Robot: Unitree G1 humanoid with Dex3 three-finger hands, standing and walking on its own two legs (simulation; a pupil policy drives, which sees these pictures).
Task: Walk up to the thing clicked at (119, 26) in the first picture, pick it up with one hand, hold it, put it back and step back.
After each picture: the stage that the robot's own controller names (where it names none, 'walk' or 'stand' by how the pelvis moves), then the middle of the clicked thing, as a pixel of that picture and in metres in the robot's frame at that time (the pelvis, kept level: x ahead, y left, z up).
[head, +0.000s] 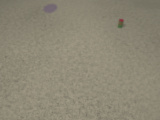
stand; (120, 23) +1.91 -0.58 -0.72
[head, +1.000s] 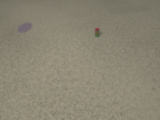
walk; (97, 32) +1.85 -0.09 -0.69
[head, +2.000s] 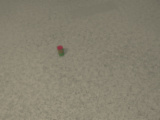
walk; (60, 51) +1.23 +0.32 -0.71
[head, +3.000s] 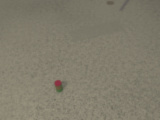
walk; (58, 86) +0.81 +0.28 -0.71
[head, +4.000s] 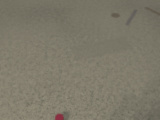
walk; out of the picture +0.49 +0.19 -0.70
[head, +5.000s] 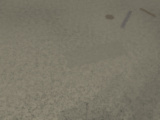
stand; out of the picture +0.34 +0.19 -0.71
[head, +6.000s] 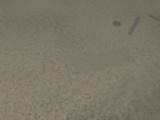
stand; out of the picture +0.33 +0.18 -0.72
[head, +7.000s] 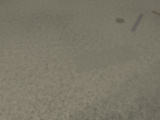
stand; out of the picture +0.33 +0.18 -0.73
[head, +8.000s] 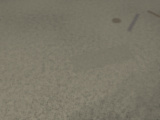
stand; out of the picture +0.33 +0.20 -0.73
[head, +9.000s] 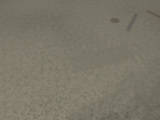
stand; out of the picture +0.32 +0.20 -0.73
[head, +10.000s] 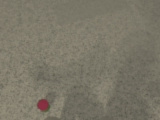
go down; (43, 105) +0.35 +0.21 -0.56
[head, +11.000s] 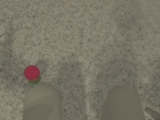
go down; (33, 75) +0.40 +0.24 -0.32
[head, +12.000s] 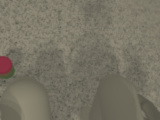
close in; (4, 68) +0.38 +0.26 -0.26
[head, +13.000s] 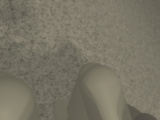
close; out of the picture +0.38 +0.28 -0.22
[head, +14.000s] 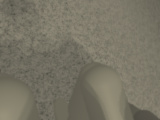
close; out of the picture +0.37 +0.29 -0.22
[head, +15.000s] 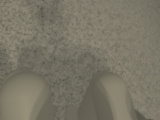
lift; out of the picture +0.31 +0.27 -0.18
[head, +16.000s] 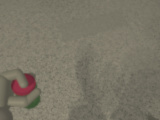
lift; (27, 92) +0.32 +0.19 +0.00
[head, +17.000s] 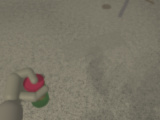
hold; (37, 91) +0.33 +0.17 +0.00
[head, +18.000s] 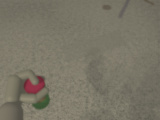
hold; (37, 93) +0.33 +0.17 -0.01
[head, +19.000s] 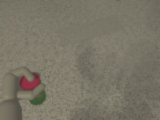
crouch; (34, 89) +0.35 +0.18 -0.05
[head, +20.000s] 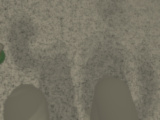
lower; out of the picture +0.45 +0.27 -0.10
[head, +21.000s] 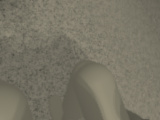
lower; out of the picture +0.41 +0.30 -0.22
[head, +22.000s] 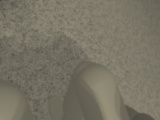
lower; out of the picture +0.40 +0.31 -0.22
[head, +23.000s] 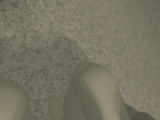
lower; out of the picture +0.39 +0.31 -0.22
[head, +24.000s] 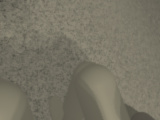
lower; out of the picture +0.39 +0.31 -0.22
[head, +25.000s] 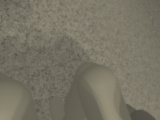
open; out of the picture +0.37 +0.29 -0.22
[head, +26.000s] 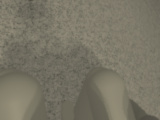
stand; out of the picture +0.38 +0.27 -0.23
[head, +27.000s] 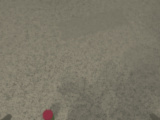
stand; (48, 116) +0.36 +0.19 -0.59
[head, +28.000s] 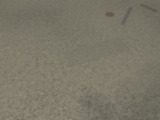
stand; out of the picture +0.36 +0.19 -0.67
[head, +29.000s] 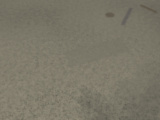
stand; out of the picture +0.35 +0.19 -0.67
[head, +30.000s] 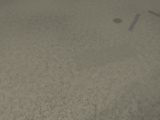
stand; out of the picture +0.38 +0.18 -0.72
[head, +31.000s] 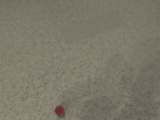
walk; (60, 112) +0.41 +0.18 -0.69
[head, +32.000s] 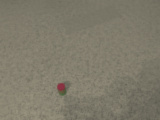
walk; (61, 89) +0.63 +0.20 -0.70
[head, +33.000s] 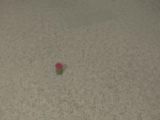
stand; (59, 69) +0.94 +0.20 -0.70
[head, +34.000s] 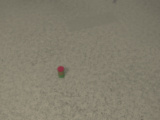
stand; (61, 72) +0.93 +0.20 -0.72
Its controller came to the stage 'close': yes
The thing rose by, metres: 0.71
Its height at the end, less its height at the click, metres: +0.00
